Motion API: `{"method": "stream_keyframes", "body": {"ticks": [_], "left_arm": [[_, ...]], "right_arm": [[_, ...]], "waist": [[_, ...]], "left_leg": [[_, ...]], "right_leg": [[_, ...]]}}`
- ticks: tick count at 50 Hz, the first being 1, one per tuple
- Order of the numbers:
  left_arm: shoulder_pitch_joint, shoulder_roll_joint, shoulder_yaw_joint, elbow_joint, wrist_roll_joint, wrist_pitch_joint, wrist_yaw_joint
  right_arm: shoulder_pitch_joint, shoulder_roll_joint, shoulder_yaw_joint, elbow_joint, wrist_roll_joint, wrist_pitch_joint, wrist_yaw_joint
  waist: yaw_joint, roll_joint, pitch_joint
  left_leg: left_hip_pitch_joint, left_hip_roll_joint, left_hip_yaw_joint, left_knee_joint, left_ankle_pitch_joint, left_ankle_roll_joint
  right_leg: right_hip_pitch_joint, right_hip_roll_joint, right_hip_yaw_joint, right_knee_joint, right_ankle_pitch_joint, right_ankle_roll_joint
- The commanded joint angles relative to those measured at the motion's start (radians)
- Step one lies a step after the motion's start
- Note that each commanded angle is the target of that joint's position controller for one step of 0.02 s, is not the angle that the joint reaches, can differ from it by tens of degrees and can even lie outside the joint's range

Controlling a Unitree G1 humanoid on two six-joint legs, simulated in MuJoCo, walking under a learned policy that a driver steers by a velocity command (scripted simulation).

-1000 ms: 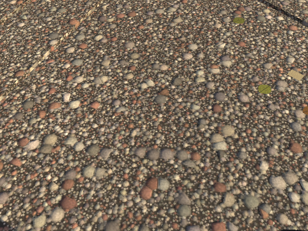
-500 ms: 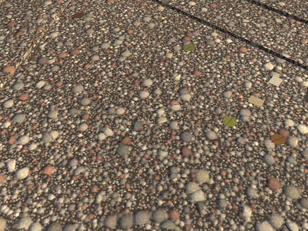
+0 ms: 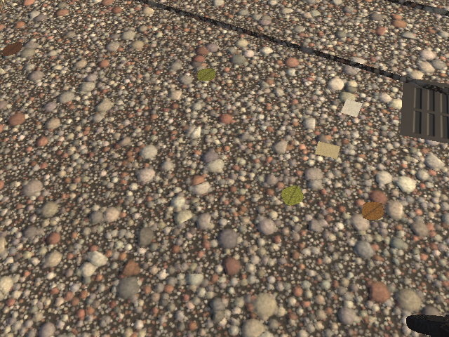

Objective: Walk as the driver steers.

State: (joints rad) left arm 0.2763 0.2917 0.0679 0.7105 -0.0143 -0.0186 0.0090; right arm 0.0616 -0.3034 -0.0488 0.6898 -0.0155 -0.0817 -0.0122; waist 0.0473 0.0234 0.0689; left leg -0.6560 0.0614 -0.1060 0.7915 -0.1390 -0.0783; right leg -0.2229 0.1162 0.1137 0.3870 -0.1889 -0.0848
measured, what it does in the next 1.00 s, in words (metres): walks ahead, turning right: left foot, then right foot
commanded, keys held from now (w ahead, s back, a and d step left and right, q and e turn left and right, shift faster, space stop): e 0.34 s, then no key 0.48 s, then w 0.18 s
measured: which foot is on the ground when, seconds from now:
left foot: up 0.00-0.12, down 0.14-0.56, up 0.58-0.82, down 0.84-1.00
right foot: down 0.00-0.14, up 0.16-0.54, down 0.56-1.00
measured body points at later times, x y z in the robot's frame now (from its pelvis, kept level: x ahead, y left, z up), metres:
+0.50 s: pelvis +0.11 +0.03 -0.01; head +0.15 +0.02 +0.44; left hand +0.33 +0.26 -0.11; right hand +0.18 -0.27 -0.12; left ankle +0.21 +0.13 -0.74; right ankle +0.08 -0.10 -0.72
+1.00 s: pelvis +0.13 +0.01 -0.01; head +0.13 +0.01 +0.44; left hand +0.34 +0.20 -0.12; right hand +0.12 -0.28 -0.14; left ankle +0.15 +0.15 -0.74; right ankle +0.08 -0.09 -0.74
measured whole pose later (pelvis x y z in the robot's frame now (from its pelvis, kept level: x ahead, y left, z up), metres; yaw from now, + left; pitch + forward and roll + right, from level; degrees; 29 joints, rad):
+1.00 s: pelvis +0.13 +0.01 -0.01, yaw -19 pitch +0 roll +0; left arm 0.21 0.24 0.04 0.76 0.00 -0.01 0.01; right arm 0.25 -0.27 -0.04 0.88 0.01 -0.01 -0.01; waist -0.01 -0.01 -0.02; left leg -0.22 0.03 -0.01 0.56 -0.35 -0.01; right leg -0.26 0.03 0.02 0.61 -0.41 -0.05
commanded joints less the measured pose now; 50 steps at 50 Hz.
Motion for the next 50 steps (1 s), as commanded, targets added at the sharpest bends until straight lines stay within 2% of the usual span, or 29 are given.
{"method": "stream_keyframes", "body": {"ticks": [1,4,6,7,8,9,10,11,12,15,20,24,26,27,28,29,30,31,34,37,39,41,42,43,44,45,46,48,50], "left_arm": [[-0.010,0.170,0.049,-0.062,-0.009,0.014,0.024],[-0.014,0.155,0.047,-0.066,-0.005,0.028,0.030],[-0.065,0.138,0.042,-0.086,-0.005,0.029,0.034],[-0.061,0.100,0.030,-0.099,0.002,0.025,0.032],[0.018,0.038,0.011,-0.109,0.023,0.021,0.029],[0.159,0.069,0.011,-0.110,-0.001,0.023,0.023],[0.172,0.166,0.036,-0.070,-0.005,0.034,0.023],[0.076,0.203,0.051,-0.073,-0.009,0.051,0.027],[0.039,0.194,0.053,-0.075,-0.010,0.071,0.033],[0.017,0.125,0.040,-0.100,-0.010,0.090,0.034],[-0.038,0.075,0.017,-0.129,0.007,0.076,0.026],[-0.035,0.088,0.015,-0.121,0.010,0.073,0.008],[0.012,0.080,0.015,-0.094,0.014,0.070,-0.002],[0.028,0.090,0.017,-0.085,0.019,0.069,-0.004],[0.030,0.129,0.022,-0.093,0.027,0.070,-0.001],[-0.038,0.210,0.032,-0.124,0.032,0.075,0.011],[-0.047,0.170,0.023,-0.132,0.057,0.059,0.006],[-0.087,0.138,0.011,-0.125,0.067,0.038,0.004],[-0.147,0.095,-0.003,-0.099,0.037,0.005,0.004],[-0.143,0.075,-0.008,-0.074,0.030,0.010,0.003],[-0.127,0.078,-0.007,-0.056,0.028,0.019,0.004],[-0.137,0.069,-0.010,-0.037,0.015,0.025,0.004],[-0.102,0.059,-0.013,-0.018,0.014,0.021,0.003],[-0.076,0.055,-0.015,-0.008,0.028,0.015,-0.002],[-0.063,0.059,-0.010,-0.010,0.028,0.012,-0.002],[-0.124,0.089,-0.005,-0.013,0.028,0.014,0.003],[-0.144,0.087,0.000,-0.022,0.019,0.012,0.008],[-0.118,0.061,0.000,-0.020,0.007,-0.001,0.013],[-0.119,0.030,-0.001,-0.022,0.004,-0.030,0.004]], "right_arm": [[-0.003,-0.057,-0.011,-0.050,0.011,0.002,0.007],[-0.011,-0.098,-0.027,-0.057,0.010,0.000,0.015],[0.050,-0.113,-0.039,-0.043,0.004,-0.014,0.015],[0.091,-0.139,-0.045,-0.041,-0.010,-0.021,0.009],[0.120,-0.188,-0.049,-0.052,-0.028,-0.017,-0.002],[0.157,-0.193,-0.055,-0.031,-0.033,0.006,-0.001],[0.109,-0.132,-0.043,-0.059,-0.005,0.017,0.000],[0.083,-0.083,-0.029,-0.072,-0.002,0.029,-0.005],[0.050,-0.072,-0.022,-0.078,-0.006,0.042,-0.007],[0.004,-0.094,-0.027,-0.068,-0.014,0.061,-0.019],[0.023,-0.115,-0.038,-0.041,-0.003,0.071,-0.022],[0.027,-0.140,-0.043,-0.017,0.016,0.082,-0.005],[0.016,-0.138,-0.039,0.000,0.034,0.088,-0.001],[0.048,-0.119,-0.033,0.022,0.042,0.089,0.001],[0.088,-0.073,-0.018,0.038,0.032,0.085,0.008],[0.119,-0.006,0.002,0.016,-0.012,0.075,0.018],[0.013,-0.075,-0.017,0.003,-0.007,0.075,0.005],[0.010,-0.103,-0.030,0.008,0.011,0.081,0.001],[0.086,-0.093,-0.039,0.065,0.004,0.100,-0.010],[0.084,-0.042,-0.019,0.076,0.016,0.095,-0.004],[0.068,-0.041,-0.013,0.077,0.023,0.093,-0.002],[0.106,-0.041,-0.008,0.099,0.020,0.090,0.001],[0.128,-0.057,-0.006,0.111,0.006,0.090,0.002],[0.143,-0.104,-0.013,0.116,0.000,0.092,-0.002],[0.140,-0.163,-0.035,0.141,0.018,0.097,-0.003],[0.143,-0.127,-0.032,0.136,0.025,0.093,0.000],[0.139,-0.106,-0.024,0.136,0.018,0.084,-0.003],[0.141,-0.096,-0.020,0.136,0.024,0.055,-0.007],[0.188,-0.112,-0.023,0.148,0.032,0.035,-0.006]], "waist": [[-0.013,-0.122,-0.166],[-0.023,-0.138,-0.166],[-0.071,-0.153,-0.161],[-0.083,-0.112,-0.207],[-0.047,0.087,-0.296],[0.006,0.311,-0.389],[-0.006,0.180,-0.341],[-0.037,0.101,-0.263],[-0.035,0.058,-0.216],[-0.024,0.118,-0.128],[-0.055,0.112,-0.191],[-0.060,0.132,-0.183],[-0.023,0.122,-0.171],[-0.016,0.107,-0.162],[-0.031,0.004,-0.160],[-0.100,-0.265,-0.150],[-0.011,-0.242,-0.124],[-0.033,-0.208,-0.095],[-0.065,-0.185,-0.100],[-0.058,-0.162,-0.134],[-0.039,-0.163,-0.148],[-0.068,-0.145,-0.148],[-0.066,-0.117,-0.171],[-0.043,-0.059,-0.164],[-0.012,0.050,-0.127],[-0.060,0.033,-0.071],[-0.057,0.045,-0.021],[-0.048,0.097,0.037],[-0.056,0.133,0.036]], "left_leg": [[0.222,-0.097,0.066,-0.156,0.157,-0.013],[0.236,-0.102,0.012,-0.255,0.110,0.010],[0.311,-0.085,0.013,-0.359,0.163,0.048],[0.443,-0.002,-0.028,-0.399,0.319,0.090],[0.676,0.213,-0.216,-0.346,0.717,0.180],[0.811,0.415,-0.536,-0.384,0.659,0.369],[0.742,0.382,-0.527,-0.407,0.440,0.369],[0.671,0.309,-0.373,-0.408,0.308,0.320],[0.585,0.253,-0.279,-0.433,0.202,0.291],[0.413,0.160,-0.091,-0.510,0.113,0.281],[0.468,0.203,-0.022,-0.507,0.199,0.331],[0.458,0.215,-0.012,-0.498,0.118,0.327],[0.420,0.198,0.011,-0.450,0.083,0.291],[0.371,0.173,0.031,-0.416,0.035,0.242],[0.289,0.117,0.089,-0.315,-0.079,0.153],[0.164,-0.014,0.213,-0.162,-0.311,0.047],[0.191,-0.019,0.122,-0.030,-0.416,0.030],[0.196,-0.013,0.093,0.057,-0.395,0.028],[0.203,-0.001,0.067,0.115,-0.306,0.002],[0.281,-0.006,0.088,-0.020,-0.279,-0.013],[0.321,-0.013,0.097,-0.137,-0.253,-0.013],[0.431,-0.019,0.107,-0.373,-0.043,0.004],[0.521,-0.008,0.088,-0.421,0.066,0.022],[0.578,0.035,0.052,-0.390,0.110,0.049],[0.517,0.014,0.081,-0.336,-0.163,0.098],[0.407,0.004,0.058,-0.376,-0.399,0.135],[0.347,0.020,0.021,-0.417,-0.503,0.150],[0.303,0.057,-0.052,-0.460,-0.574,0.176],[0.354,0.131,-0.170,-0.508,-0.606,0.219]], "right_leg": [[-0.042,-0.173,0.118,-0.010,0.505,-0.097],[0.031,-0.201,0.240,0.070,0.381,-0.078],[0.043,-0.181,0.285,0.163,0.309,-0.046],[0.008,-0.125,0.255,0.281,0.210,-0.009],[-0.149,-0.018,0.142,0.526,-0.257,0.047],[-0.334,0.031,0.071,0.727,-0.563,0.090],[-0.372,-0.045,0.081,0.842,-0.495,0.128],[-0.397,-0.073,0.046,0.891,-0.416,0.150],[-0.389,-0.093,0.024,0.894,-0.361,0.164],[-0.315,-0.117,-0.051,0.808,-0.257,0.175],[-0.223,-0.154,-0.077,0.571,-0.236,0.160],[-0.112,-0.136,-0.114,0.366,-0.192,0.125],[0.002,-0.112,-0.148,0.156,-0.068,0.087],[0.080,-0.105,-0.139,0.056,-0.014,0.058],[0.160,-0.204,0.001,-0.028,0.065,0.012],[0.157,-0.415,0.247,-0.056,0.193,-0.100],[0.001,-0.463,0.288,-0.107,0.130,-0.191],[-0.024,-0.424,0.240,-0.115,0.113,-0.183],[0.020,-0.336,0.115,-0.059,0.305,-0.116],[0.069,-0.301,0.063,-0.001,0.458,-0.113],[0.106,-0.312,0.090,0.019,0.479,-0.126],[0.091,-0.293,0.089,0.034,0.405,-0.096],[0.061,-0.267,0.088,0.013,0.209,-0.056],[-0.003,-0.216,0.061,0.022,-0.009,-0.019],[-0.048,-0.136,-0.015,0.016,-0.227,0.004],[-0.047,-0.108,-0.051,0.062,-0.358,0.023],[-0.079,-0.105,-0.059,0.096,-0.409,0.020],[-0.111,-0.104,-0.065,0.142,-0.414,0.009],[-0.152,-0.092,-0.102,0.215,-0.323,0.009]]}}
